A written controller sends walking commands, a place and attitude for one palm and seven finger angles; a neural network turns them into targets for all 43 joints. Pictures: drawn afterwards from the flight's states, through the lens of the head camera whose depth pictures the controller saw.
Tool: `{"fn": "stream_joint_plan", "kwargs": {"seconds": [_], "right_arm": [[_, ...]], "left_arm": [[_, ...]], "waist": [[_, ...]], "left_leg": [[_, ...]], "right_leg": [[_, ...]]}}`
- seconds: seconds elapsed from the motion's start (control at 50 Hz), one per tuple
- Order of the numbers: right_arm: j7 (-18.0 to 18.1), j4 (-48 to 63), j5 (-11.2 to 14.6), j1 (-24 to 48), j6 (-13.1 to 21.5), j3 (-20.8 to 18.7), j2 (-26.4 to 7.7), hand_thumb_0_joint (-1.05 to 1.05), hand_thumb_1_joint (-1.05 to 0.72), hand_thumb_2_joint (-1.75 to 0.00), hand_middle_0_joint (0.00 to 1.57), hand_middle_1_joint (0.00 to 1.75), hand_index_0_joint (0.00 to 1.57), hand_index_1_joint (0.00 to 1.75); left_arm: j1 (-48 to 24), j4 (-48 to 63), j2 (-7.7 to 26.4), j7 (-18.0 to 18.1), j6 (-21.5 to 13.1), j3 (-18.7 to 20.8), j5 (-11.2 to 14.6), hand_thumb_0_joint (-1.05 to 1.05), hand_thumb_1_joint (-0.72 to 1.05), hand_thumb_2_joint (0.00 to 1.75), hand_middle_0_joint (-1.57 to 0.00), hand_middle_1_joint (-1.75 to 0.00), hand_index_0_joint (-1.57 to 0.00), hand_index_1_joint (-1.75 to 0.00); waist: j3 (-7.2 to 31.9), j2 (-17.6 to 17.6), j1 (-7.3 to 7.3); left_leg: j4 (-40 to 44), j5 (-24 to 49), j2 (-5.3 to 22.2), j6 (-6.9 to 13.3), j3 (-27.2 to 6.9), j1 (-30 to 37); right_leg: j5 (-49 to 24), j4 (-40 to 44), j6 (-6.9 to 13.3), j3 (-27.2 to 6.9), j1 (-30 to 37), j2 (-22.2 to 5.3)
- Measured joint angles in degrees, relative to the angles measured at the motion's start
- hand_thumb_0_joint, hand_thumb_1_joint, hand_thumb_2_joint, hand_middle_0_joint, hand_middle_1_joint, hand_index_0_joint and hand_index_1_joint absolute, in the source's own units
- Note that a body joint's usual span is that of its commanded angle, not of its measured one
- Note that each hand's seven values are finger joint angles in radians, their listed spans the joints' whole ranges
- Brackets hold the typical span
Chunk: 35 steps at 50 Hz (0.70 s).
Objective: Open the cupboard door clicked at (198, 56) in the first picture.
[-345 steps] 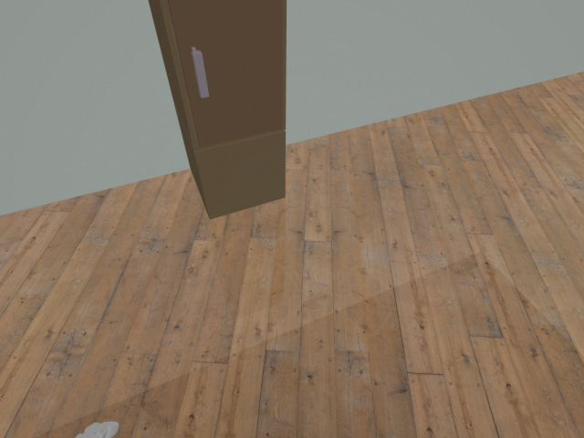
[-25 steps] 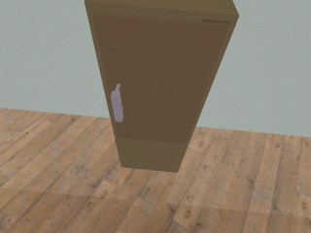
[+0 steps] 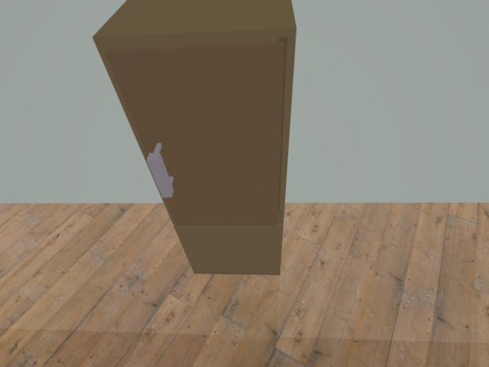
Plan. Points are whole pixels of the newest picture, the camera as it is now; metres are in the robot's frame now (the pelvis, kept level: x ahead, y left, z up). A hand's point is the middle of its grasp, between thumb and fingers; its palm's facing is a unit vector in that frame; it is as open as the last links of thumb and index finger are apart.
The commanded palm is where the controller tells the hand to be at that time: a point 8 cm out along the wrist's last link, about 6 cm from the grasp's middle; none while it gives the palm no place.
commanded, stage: come to a stop and stand still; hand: left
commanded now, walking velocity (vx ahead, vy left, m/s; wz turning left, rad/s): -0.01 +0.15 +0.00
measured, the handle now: (163, 170) +0.57 +0.26 -0.06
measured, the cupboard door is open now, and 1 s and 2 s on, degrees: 0 0 0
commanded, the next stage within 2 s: look again from close up in 0.74 s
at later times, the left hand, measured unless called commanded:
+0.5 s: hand out of the picture -0.01 +0.25 -0.19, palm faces +0.06 -0.98 -0.20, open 7.4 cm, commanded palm none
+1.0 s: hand out of the picture -0.01 +0.26 -0.18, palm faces -0.01 -0.98 -0.20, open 7.4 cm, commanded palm none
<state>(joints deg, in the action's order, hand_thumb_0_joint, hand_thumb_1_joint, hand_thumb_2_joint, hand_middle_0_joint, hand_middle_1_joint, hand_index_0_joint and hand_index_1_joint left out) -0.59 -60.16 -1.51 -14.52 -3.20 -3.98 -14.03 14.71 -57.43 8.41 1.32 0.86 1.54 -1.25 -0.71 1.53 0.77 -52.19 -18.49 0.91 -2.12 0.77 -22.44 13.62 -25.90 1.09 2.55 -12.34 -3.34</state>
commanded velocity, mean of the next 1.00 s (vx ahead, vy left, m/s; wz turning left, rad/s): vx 0.00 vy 0.01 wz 0.00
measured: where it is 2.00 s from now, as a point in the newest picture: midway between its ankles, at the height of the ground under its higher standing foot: outside the picture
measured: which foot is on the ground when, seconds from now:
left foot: up 0.00-0.22, down 0.24-1.00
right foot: down 0.00-1.00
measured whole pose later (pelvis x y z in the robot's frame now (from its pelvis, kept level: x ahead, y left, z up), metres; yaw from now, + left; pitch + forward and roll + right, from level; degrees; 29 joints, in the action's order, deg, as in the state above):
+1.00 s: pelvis -0.02 +0.08 -0.01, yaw +0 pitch -1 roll +0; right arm 1.1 -61.9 -1.1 -18.6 1.6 1.0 -8.5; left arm 15.0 -63.9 8.6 2.1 -0.7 -1.3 -0.6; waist -2.8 1.3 -0.5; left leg -29.0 -18.0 -0.7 2.6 4.7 -10.3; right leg 15.3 -28.5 -1.7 2.8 -12.2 -3.2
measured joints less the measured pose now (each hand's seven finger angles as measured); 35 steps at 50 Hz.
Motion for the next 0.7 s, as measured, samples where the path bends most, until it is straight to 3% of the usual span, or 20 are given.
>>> {"fn": "stream_joint_plan", "kwargs": {"seconds": [0.08, 0.16, 0.24, 0.26, 0.38, 0.48, 0.56, 0.7], "right_arm": [[0.33, -0.31, 0.07, -0.80, -0.48, 0.25, 0.07, 0.00, -0.91, -0.90, 0.19, 0.30, 0.20, 0.30], [0.56, 0.03, 0.48, 0.38, -0.25, 0.70, 0.60, 0.00, -0.91, -0.90, 0.19, 0.30, 0.20, 0.30], [0.78, 1.18, 0.81, 1.75, 1.65, 1.48, 1.38, 0.00, -0.91, -0.90, 0.19, 0.30, 0.20, 0.30], [0.95, 1.13, 0.71, 2.07, 2.23, 1.57, 1.85, 0.00, -0.91, -0.90, 0.19, 0.30, 0.20, 0.30], [2.16, 0.55, 0.23, 2.96, 2.88, 2.96, 5.47, 0.00, -0.93, -0.90, 0.20, 0.30, 0.20, 0.30], [2.48, -0.45, 0.61, 3.82, 3.49, 3.42, 5.36, 0.00, -0.94, -0.90, 0.20, 0.30, 0.20, 0.30], [2.55, -1.59, 1.00, 3.66, 3.68, 3.00, 4.18, -0.01, -0.94, -0.90, 0.20, 0.30, 0.20, 0.30], [2.51, -4.21, 0.85, 1.24, 4.10, 3.74, 4.69, 0.00, -0.93, -0.90, 0.20, 0.30, 0.20, 0.30]], "left_arm": [[-0.05, 0.27, 0.27, 0.23, -0.71, 0.30, -0.10, 0.01, 0.92, 0.90, -0.20, -0.30, -0.20, -0.30], [0.63, -0.45, 0.87, 0.30, -0.55, 0.59, -0.40, 0.00, 0.92, 0.90, -0.20, -0.30, -0.20, -0.30], [1.89, -2.27, 1.74, 0.21, 0.54, 0.78, 0.01, 0.00, 0.91, 0.90, -0.20, -0.30, -0.20, -0.30], [1.98, -2.85, 2.08, 0.19, 0.97, 0.82, 0.25, 0.00, 0.91, 0.90, -0.20, -0.30, -0.20, -0.30], [1.84, -5.29, 3.50, 0.05, 2.26, 0.67, 0.31, 0.01, 0.91, 0.90, -0.20, -0.30, -0.19, -0.30], [0.89, -5.94, 2.04, -0.05, 0.54, -0.35, 0.48, 0.01, 0.91, 0.90, -0.19, -0.30, -0.19, -0.30], [0.57, -6.63, -0.11, 0.03, -0.50, -1.43, 0.63, 0.00, 0.91, 0.90, -0.19, -0.30, -0.19, -0.30], [-0.35, -7.46, 0.68, 0.60, -0.37, -1.52, 0.85, 0.01, 0.92, 0.90, -0.20, -0.30, -0.20, -0.30]], "waist": [[-1.24, -0.45, 0.73], [-2.24, -1.24, 1.75], [-2.01, -1.33, 1.79], [-1.85, -1.60, 1.54], [-0.55, -4.80, 1.85], [-0.95, -4.14, 1.69], [-0.77, -1.35, 0.54], [-0.77, -2.33, -0.23]], "left_leg": [[1.84, -2.88, -0.07, -0.81, 0.00, 1.81], [9.36, -5.27, -0.09, -0.52, 0.60, 4.83], [24.25, 2.78, 0.48, 0.34, 1.38, 11.14], [25.20, 2.03, 0.46, 0.92, 1.47, 11.72], [26.64, 2.04, -1.31, 3.06, 3.33, 13.63], [26.37, 1.78, -2.49, 3.62, 4.25, 13.79], [26.97, 1.75, -1.52, 3.69, 3.77, 14.51], [29.04, 2.65, -1.41, 3.75, 3.89, 16.20]], "right_leg": [[-0.64, 0.62, -0.29, 0.92, -0.45, -0.77], [-0.87, 0.09, -1.27, 0.93, -1.29, -1.73], [0.32, -3.18, -3.08, 0.76, -2.95, -1.60], [1.11, -4.79, -3.54, 0.76, -3.58, -1.72], [9.18, -12.14, -2.41, -0.45, -4.57, -1.38], [1.90, -4.19, -2.38, -0.24, -0.56, -0.69], [1.66, -1.14, -2.36, 0.41, 1.45, 0.35], [0.56, 1.40, -2.49, 0.36, 3.30, 0.60]]}}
